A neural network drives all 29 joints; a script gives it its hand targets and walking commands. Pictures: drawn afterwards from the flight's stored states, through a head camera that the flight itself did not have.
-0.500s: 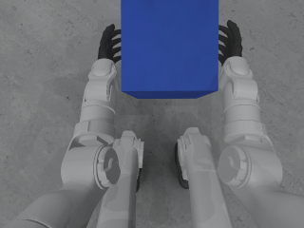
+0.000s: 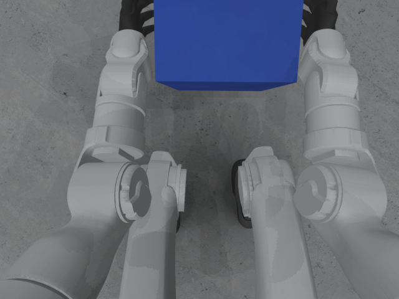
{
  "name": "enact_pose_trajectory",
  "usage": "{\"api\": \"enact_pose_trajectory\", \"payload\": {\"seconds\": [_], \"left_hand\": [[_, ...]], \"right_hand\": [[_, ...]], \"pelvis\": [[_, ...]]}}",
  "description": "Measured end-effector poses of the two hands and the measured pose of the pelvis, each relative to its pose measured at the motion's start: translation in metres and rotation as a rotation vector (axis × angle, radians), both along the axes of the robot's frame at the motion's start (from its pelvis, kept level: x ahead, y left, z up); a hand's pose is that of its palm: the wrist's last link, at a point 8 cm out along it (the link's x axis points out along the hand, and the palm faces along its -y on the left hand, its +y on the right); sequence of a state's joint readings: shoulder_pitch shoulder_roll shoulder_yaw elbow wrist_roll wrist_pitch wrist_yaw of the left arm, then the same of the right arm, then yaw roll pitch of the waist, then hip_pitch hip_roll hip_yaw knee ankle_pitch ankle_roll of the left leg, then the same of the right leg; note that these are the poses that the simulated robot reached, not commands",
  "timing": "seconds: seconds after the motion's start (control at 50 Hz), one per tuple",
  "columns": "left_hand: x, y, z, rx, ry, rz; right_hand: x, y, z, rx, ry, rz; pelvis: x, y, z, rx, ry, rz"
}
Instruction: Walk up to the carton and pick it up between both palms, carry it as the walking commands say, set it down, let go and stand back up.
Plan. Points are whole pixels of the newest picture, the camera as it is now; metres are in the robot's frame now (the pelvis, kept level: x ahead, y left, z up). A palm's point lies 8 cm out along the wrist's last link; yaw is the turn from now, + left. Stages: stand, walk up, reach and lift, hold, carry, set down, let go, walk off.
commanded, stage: set down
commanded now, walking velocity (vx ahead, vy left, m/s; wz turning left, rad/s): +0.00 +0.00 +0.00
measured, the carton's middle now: (223, 28) +0.55 -0.04 -0.19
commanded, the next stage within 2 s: none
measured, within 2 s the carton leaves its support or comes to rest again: rests again in 1.04 s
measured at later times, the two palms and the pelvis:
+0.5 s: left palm (149, 38) +0.54 +0.10 -0.21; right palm (301, 37) +0.53 -0.19 -0.20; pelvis -0.01 +0.00 -0.05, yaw +0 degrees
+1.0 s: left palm (151, 43) +0.54 +0.10 -0.23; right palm (298, 41) +0.53 -0.19 -0.21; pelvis -0.01 +0.00 -0.06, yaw +0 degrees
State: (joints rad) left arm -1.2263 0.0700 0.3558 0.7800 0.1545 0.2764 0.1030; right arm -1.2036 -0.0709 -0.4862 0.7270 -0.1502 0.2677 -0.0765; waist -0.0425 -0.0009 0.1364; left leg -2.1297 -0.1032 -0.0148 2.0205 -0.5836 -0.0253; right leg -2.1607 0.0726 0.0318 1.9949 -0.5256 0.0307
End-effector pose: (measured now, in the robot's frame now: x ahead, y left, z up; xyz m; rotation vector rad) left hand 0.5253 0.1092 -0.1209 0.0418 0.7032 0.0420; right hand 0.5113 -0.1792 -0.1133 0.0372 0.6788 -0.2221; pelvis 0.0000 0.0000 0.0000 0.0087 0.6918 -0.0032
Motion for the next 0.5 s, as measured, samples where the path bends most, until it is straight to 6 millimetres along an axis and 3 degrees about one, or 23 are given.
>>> {"api": "enact_pose_trajectory", "payload": {"seconds": [0.18, 0.24, 0.5], "left_hand": [[0.01, -0.003, -0.046, -0.009, -0.033, -0.008], [0.012, -0.007, -0.064, 0.004, 0.011, -0.032], [0.016, -0.008, -0.084, 0.022, 0.037, -0.038]], "right_hand": [[0.007, -0.003, -0.046, -0.003, -0.033, -0.003], [0.009, -0.008, -0.06, -0.01, 0.009, 0.007], [0.016, -0.009, -0.082, -0.014, 0.033, 0.024]], "pelvis": [[-0.014, 0.002, -0.012, -0.004, -0.201, 0.003], [-0.012, 0.003, -0.023, -0.002, -0.191, 0.001], [-0.011, -0.001, -0.046, 0.008, -0.205, -0.008]]}}
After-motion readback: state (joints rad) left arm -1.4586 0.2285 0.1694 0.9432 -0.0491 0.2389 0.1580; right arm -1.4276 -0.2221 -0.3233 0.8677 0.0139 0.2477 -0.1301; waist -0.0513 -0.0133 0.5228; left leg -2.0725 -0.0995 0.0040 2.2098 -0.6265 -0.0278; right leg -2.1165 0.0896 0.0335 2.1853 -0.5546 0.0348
